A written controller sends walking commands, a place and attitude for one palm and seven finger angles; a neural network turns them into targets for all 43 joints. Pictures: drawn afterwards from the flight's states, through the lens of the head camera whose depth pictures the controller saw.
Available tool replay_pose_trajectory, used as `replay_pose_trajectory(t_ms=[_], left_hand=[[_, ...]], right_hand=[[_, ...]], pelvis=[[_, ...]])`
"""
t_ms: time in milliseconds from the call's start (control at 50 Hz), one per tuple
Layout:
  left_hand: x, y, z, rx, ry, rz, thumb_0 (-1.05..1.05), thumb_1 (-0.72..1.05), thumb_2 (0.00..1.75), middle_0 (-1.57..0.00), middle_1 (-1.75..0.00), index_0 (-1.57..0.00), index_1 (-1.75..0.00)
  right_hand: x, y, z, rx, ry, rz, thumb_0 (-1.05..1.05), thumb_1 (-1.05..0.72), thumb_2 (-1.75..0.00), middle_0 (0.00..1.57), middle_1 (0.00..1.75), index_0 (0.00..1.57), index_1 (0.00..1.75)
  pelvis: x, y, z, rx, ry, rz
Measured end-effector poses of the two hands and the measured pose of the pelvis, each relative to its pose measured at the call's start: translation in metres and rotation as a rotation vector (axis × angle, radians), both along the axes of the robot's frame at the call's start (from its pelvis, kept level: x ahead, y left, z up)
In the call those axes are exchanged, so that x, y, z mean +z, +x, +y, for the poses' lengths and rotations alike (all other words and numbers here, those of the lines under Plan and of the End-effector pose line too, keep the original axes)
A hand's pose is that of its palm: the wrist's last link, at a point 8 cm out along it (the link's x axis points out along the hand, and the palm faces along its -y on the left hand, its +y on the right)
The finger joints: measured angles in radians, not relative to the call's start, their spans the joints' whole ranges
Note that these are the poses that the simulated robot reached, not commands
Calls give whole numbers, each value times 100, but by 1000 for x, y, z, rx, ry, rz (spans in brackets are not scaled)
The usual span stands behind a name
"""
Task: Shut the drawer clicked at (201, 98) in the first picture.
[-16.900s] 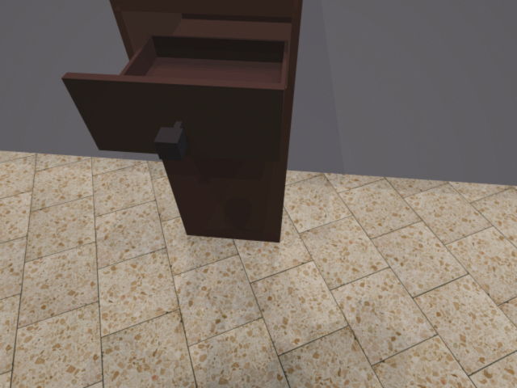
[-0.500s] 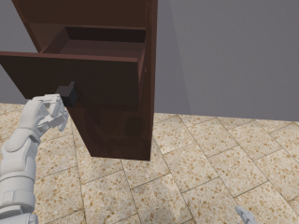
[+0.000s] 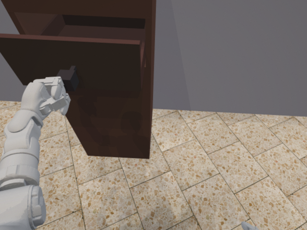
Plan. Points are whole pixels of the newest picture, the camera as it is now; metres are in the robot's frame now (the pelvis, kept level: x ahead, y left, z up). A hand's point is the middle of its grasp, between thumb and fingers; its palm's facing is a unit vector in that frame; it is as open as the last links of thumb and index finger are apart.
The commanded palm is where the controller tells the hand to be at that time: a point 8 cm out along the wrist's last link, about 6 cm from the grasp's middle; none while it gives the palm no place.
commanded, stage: push the drawer shut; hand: left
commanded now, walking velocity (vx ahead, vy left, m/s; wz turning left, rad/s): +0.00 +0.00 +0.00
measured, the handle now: (69, 75) +0.49 +0.24 +0.13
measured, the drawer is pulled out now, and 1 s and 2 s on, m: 0.14 0.02 0.00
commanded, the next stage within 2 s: pull the fist back off the drawer in 1.54 s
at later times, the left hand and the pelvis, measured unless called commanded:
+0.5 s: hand (71, 84) +0.46 +0.23 +0.13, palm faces -0.03 -1.00 +0.00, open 3.4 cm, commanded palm +0.46 +0.28 +0.13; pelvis +0.00 +0.01 -0.01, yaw -1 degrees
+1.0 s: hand (79, 69) +0.53 +0.23 +0.13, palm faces -0.02 -1.00 -0.01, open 3.5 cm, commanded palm +0.52 +0.26 +0.13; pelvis +0.01 +0.01 -0.01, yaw -2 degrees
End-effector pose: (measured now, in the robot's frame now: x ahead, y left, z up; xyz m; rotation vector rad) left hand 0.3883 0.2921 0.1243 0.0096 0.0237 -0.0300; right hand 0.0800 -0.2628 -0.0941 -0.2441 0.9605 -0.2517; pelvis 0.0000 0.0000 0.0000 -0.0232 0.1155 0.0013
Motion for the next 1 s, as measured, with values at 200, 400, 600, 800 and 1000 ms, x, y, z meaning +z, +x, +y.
replay_pose_trajectory(t_ms=[200, 400, 600, 800, 1000], left_hand=[[1, 21, -1, -7, -5, -2, 4, 87, 94, -140, -160, -140, -160], [2, 41, -4, -3, -9, 5, 4, 89, 95, -140, -160, -140, -160], [3, 64, -7, 5, -4, 15, 5, 90, 96, -140, -160, -140, -160], [3, 91, -13, 15, -6, 24, 5, 93, 98, -140, -160, -140, -160], [5, 118, -13, 13, -1, 39, 5, 92, 97, -140, -160, -140, -160]], right_hand=[[-4, -24, 0, -34, -7, 74, 1, -91, -90, 20, 30, 20, 30], [-9, -41, 2, -50, -4, 138, 1, -91, -90, 20, 30, 20, 30], [-12, -62, -1, -78, -19, 206, 1, -91, -90, 20, 30, 20, 30], [-13, -88, -3, -120, -24, 290, 0, -91, -90, 20, 30, 20, 30], [-9, -111, -1, -166, -34, 370, 0, -91, -90, 20, 30, 20, 30]], pelvis=[[-2, 0, 4, -7, -5, 24], [-4, -1, 5, -8, -8, 49], [-8, -2, 6, -7, -15, 85], [-10, 0, 6, -16, -18, 124], [-13, 5, 6, -24, -24, 164]])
